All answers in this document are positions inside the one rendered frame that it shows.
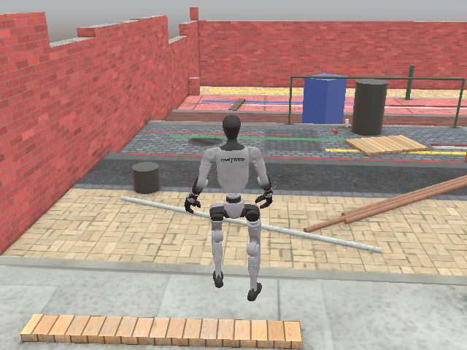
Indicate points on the robot left thigh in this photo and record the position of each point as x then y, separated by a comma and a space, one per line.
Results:
217, 213

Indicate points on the robot right upper arm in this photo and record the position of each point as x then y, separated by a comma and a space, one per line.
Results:
260, 167

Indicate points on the robot left upper arm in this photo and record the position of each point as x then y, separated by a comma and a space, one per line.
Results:
209, 154

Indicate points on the robot left hand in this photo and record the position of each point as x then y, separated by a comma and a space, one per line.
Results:
187, 205

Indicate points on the robot left forearm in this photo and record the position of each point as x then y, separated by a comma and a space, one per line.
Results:
195, 192

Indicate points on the robot right forearm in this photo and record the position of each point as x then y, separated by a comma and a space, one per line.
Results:
267, 188

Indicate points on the robot right shin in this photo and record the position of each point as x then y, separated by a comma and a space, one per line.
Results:
254, 267

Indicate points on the robot right hand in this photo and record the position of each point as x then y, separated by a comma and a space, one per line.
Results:
263, 197

